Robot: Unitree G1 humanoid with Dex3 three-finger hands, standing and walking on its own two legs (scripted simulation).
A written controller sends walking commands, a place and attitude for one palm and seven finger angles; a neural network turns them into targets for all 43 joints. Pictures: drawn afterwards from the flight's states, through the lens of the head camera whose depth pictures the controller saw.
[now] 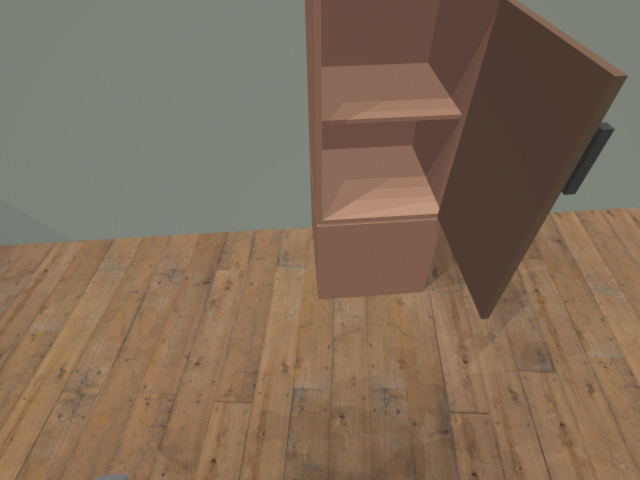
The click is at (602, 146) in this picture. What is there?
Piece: cupboard door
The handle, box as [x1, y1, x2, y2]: [561, 122, 614, 194]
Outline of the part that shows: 606,122 602,122 599,125 561,191 564,194 574,193 614,129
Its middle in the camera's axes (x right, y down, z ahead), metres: +0.43 -0.13 +0.66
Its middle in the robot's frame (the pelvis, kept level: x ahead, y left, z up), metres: +0.61 -0.40 +0.09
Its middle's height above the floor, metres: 0.86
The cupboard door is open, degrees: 91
